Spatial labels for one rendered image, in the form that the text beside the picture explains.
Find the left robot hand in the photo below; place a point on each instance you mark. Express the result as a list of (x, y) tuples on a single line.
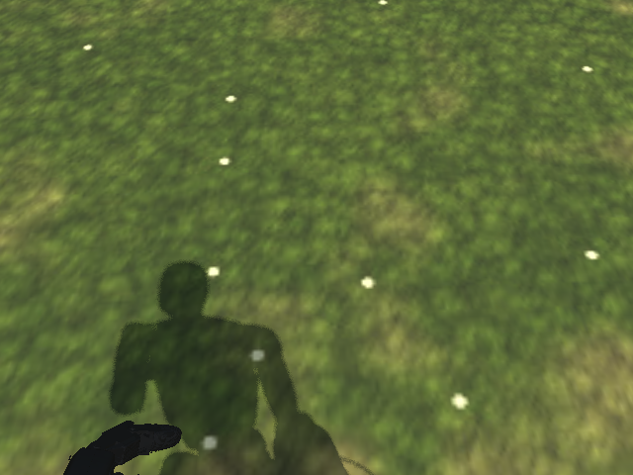
[(120, 444)]

